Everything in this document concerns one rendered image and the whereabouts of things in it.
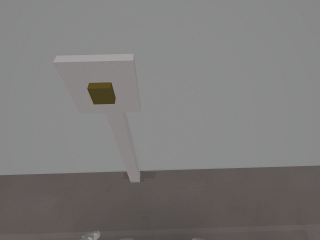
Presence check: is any button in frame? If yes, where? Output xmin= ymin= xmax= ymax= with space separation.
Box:
xmin=87 ymin=82 xmax=116 ymax=105

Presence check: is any panel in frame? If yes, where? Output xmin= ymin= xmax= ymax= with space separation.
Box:
xmin=53 ymin=54 xmax=141 ymax=183

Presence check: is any left robot hand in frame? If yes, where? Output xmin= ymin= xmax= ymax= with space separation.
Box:
xmin=79 ymin=230 xmax=101 ymax=240

